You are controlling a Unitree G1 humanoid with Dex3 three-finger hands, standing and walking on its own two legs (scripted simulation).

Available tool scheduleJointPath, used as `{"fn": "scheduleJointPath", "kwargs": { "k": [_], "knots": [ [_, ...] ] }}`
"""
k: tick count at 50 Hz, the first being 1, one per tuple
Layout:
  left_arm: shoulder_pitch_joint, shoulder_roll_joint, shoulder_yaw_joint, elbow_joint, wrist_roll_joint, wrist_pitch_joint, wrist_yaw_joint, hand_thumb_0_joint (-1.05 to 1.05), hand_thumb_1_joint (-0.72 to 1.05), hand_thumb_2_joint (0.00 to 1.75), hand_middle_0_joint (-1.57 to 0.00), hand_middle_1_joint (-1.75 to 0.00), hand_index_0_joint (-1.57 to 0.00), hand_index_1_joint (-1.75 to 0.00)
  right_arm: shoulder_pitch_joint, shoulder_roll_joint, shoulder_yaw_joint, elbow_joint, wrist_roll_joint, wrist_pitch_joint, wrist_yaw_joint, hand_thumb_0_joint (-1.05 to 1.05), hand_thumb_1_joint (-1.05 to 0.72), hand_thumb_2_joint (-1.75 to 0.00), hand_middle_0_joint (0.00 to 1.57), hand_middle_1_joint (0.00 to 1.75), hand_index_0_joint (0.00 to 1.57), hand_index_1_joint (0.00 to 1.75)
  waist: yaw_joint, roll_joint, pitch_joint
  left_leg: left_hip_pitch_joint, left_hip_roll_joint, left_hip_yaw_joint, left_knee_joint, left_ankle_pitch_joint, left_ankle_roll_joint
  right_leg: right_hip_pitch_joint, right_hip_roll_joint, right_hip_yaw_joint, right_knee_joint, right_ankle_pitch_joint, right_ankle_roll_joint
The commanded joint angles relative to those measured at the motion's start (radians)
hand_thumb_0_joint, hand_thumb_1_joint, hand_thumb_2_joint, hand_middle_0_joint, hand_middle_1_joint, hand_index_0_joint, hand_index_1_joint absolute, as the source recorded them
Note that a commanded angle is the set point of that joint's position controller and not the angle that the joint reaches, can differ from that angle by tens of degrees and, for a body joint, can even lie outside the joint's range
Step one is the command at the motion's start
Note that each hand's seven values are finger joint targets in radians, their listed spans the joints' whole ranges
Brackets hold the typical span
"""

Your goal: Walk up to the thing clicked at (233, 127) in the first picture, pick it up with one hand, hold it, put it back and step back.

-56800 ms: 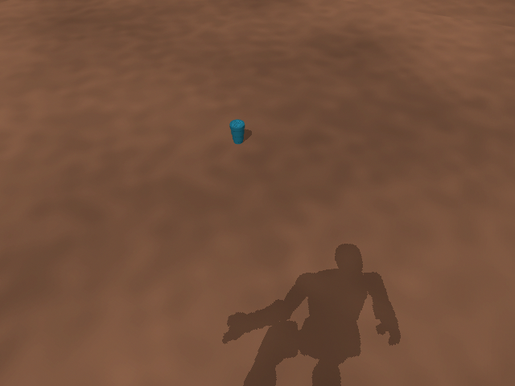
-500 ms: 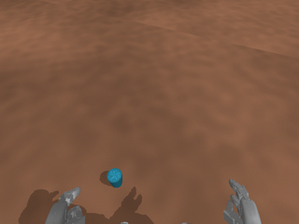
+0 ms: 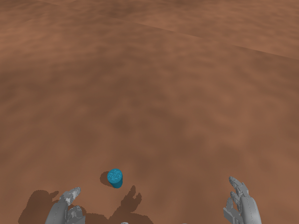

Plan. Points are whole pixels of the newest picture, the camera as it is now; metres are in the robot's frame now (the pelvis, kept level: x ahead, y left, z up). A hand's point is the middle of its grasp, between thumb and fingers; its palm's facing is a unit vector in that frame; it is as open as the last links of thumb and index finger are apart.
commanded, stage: home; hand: left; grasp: from above
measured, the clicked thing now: (116, 179) +0.49 +0.20 -0.65
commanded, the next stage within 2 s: stand in 0.82 s
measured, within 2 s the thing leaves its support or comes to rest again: neither
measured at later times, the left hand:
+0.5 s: hand (83, 218) +0.17 +0.18 -0.04, palm faces +0.04 -0.98 -0.20, open 7.4 cm
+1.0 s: hand (82, 217) +0.18 +0.19 -0.07, palm faces +0.01 -0.96 -0.29, open 7.4 cm
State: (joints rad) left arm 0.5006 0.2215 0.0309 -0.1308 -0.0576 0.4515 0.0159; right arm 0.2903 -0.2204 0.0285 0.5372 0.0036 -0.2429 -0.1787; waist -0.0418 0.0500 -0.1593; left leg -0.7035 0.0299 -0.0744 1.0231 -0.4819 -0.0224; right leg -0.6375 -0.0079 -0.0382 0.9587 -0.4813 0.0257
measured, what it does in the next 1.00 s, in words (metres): stands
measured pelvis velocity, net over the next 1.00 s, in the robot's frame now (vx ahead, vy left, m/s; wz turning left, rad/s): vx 0.00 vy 0.00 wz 0.01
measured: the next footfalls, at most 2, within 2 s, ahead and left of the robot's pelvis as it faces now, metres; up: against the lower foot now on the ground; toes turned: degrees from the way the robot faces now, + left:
none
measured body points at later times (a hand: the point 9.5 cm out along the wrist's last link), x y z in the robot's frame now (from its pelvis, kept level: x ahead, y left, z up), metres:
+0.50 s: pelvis +0.00 +0.00 +0.00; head +0.02 +0.00 +0.45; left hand +0.16 +0.23 -0.03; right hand +0.16 -0.25 -0.06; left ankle +0.02 +0.13 -0.68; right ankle +0.00 -0.14 -0.68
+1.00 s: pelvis +0.00 +0.00 +0.01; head +0.02 +0.00 +0.46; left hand +0.17 +0.24 -0.05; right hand +0.16 -0.25 -0.08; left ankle +0.02 +0.13 -0.68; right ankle +0.00 -0.14 -0.68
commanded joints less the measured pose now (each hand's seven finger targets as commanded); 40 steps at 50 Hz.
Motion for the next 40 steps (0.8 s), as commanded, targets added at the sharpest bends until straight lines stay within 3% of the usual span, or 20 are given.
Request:
{"fn": "scheduleJointPath", "kwargs": {
  "k": [1,10,15,20,26,28,29,30,31,33,40],
  "knots": [
    [-0.028,0.104,0.061,-0.193,0.009,-0.047,0.008,0.00,0.90,0.90,-0.20,-0.30,-0.20,-0.30,-0.070,-0.117,-0.049,-0.162,0.002,-0.057,-0.018,0.00,-0.90,-0.90,0.20,0.30,0.20,0.30,0.000,-0.004,-0.078,0.105,-0.025,0.037,-0.166,0.195,0.030,0.031,0.027,-0.029,-0.166,0.183,-0.019],
    [-0.018,0.109,0.067,-0.192,0.009,-0.050,0.009,0.00,0.90,0.90,-0.20,-0.30,-0.20,-0.30,-0.075,-0.122,-0.050,-0.164,0.003,-0.057,-0.016,0.00,-0.90,-0.90,0.20,0.30,0.20,0.30,0.008,0.005,-0.058,0.089,-0.021,0.025,-0.186,0.150,0.029,0.020,0.030,-0.035,-0.161,0.141,-0.023],
    [-0.008,0.111,0.067,-0.185,0.009,-0.052,0.009,0.00,0.90,0.90,-0.20,-0.30,-0.20,-0.30,-0.065,-0.124,-0.053,-0.160,0.002,-0.055,-0.018,0.00,-0.90,-0.90,0.20,0.30,0.20,0.30,-0.004,-0.004,-0.087,0.110,-0.021,0.029,-0.171,0.193,0.031,0.026,0.032,-0.034,-0.156,0.179,-0.021],
    [-0.012,0.102,0.062,-0.196,0.005,-0.057,0.009,0.00,0.90,0.90,-0.20,-0.30,-0.20,-0.30,-0.068,-0.117,-0.051,-0.163,0.003,-0.053,-0.016,0.00,-0.90,-0.90,0.20,0.30,0.20,0.30,0.003,-0.003,-0.091,0.105,-0.021,0.026,-0.166,0.218,0.028,0.033,0.031,-0.036,-0.150,0.197,-0.023],
    [-0.013,0.113,0.069,-0.187,0.007,-0.054,0.008,0.00,0.90,0.90,-0.20,-0.30,-0.20,-0.30,-0.067,-0.127,-0.055,-0.163,0.003,-0.051,-0.014,0.00,-0.90,-0.90,0.20,0.30,0.20,0.30,0.005,0.005,-0.059,0.091,-0.022,0.029,-0.179,0.164,0.030,0.016,0.029,-0.032,-0.159,0.154,-0.022],
    [-0.015,0.106,0.058,-0.192,0.009,-0.055,0.008,0.00,0.90,0.90,-0.20,-0.30,-0.20,-0.30,-0.070,-0.126,-0.055,-0.164,0.004,-0.053,-0.014,0.00,-0.90,-0.90,0.20,0.30,0.20,0.30,0.002,0.007,-0.061,0.099,-0.019,0.028,-0.181,0.169,0.028,0.013,0.031,-0.033,-0.155,0.156,-0.024],
    [-0.016,0.116,0.074,-0.200,0.007,-0.055,0.009,0.00,0.90,0.90,-0.20,-0.30,-0.20,-0.30,-0.063,-0.126,-0.057,-0.163,0.004,-0.051,-0.014,0.00,-0.90,-0.90,0.20,0.30,0.20,0.30,0.001,0.006,-0.082,0.107,-0.019,0.027,-0.175,0.192,0.028,0.025,0.031,-0.032,-0.152,0.176,-0.024],
    [-0.029,0.103,0.052,-0.202,0.009,-0.056,0.011,0.00,0.90,0.90,-0.20,-0.30,-0.20,-0.30,-0.074,-0.121,-0.052,-0.170,0.005,-0.051,-0.013,0.00,-0.90,-0.90,0.20,0.30,0.20,0.30,-0.001,-0.005,-0.064,0.094,-0.021,0.031,-0.172,0.189,0.029,0.019,0.031,-0.033,-0.158,0.175,-0.023],
    [-0.001,0.111,0.071,-0.187,0.006,-0.053,0.009,0.00,0.90,0.90,-0.20,-0.30,-0.20,-0.30,-0.061,-0.123,-0.055,-0.165,0.003,-0.051,-0.014,0.00,-0.90,-0.90,0.20,0.30,0.20,0.30,0.000,-0.011,-0.081,0.105,-0.021,0.032,-0.167,0.197,0.030,0.027,0.030,-0.031,-0.156,0.185,-0.021],
    [-0.008,0.103,0.064,-0.196,0.005,-0.055,0.010,0.00,0.90,0.90,-0.20,-0.30,-0.20,-0.30,-0.063,-0.123,-0.056,-0.168,0.003,-0.052,-0.014,0.00,-0.90,-0.90,0.20,0.30,0.20,0.30,-0.002,-0.004,-0.090,0.115,-0.021,0.037,-0.160,0.227,0.029,0.031,0.029,-0.029,-0.152,0.213,-0.020],
    [-0.015,0.099,0.053,-0.194,0.003,-0.055,0.006,0.00,0.90,0.90,-0.20,-0.30,-0.20,-0.30,-0.067,-0.119,-0.053,-0.171,0.004,-0.048,-0.012,0.00,-0.90,-0.90,0.20,0.30,0.20,0.30,-0.001,0.001,-0.077,0.104,-0.022,0.031,-0.163,0.209,0.031,0.024,0.029,-0.030,-0.153,0.197,-0.021]
  ]
}}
